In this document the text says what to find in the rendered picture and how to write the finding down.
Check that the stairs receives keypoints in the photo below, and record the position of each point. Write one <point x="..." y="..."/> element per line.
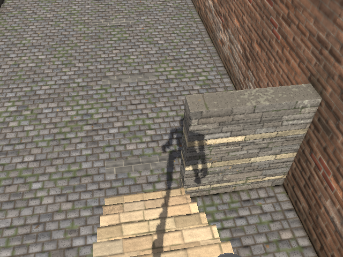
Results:
<point x="161" y="223"/>

